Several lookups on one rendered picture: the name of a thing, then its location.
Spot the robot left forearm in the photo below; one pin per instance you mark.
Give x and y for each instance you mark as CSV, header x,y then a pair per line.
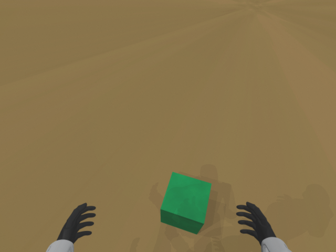
x,y
61,246

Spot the robot left hand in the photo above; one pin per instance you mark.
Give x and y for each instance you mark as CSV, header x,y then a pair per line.
x,y
73,225

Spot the robot right forearm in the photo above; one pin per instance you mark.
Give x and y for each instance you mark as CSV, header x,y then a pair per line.
x,y
273,244

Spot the carton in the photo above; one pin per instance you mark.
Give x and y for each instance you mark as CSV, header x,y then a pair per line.
x,y
185,203

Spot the robot right hand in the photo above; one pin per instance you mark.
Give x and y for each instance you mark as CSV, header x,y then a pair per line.
x,y
262,229

